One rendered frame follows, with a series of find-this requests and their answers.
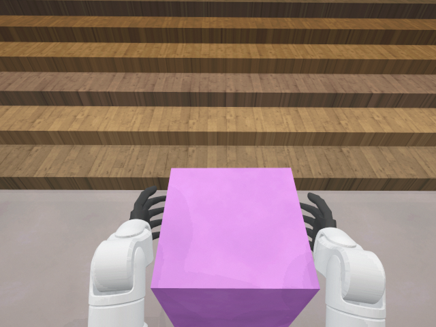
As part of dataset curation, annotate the robot right forearm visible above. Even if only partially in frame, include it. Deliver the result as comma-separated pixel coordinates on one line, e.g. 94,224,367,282
313,228,386,327

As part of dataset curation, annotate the robot left forearm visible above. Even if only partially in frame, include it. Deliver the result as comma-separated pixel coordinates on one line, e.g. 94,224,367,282
88,219,153,327

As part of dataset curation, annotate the right robot hand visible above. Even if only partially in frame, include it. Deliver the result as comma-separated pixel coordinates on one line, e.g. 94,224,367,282
299,192,337,251

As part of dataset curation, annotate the carton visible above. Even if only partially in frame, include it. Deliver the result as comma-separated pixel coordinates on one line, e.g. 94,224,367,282
151,168,320,327

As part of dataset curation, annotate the left robot hand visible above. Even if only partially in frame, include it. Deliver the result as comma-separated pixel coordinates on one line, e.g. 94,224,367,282
129,185,166,240

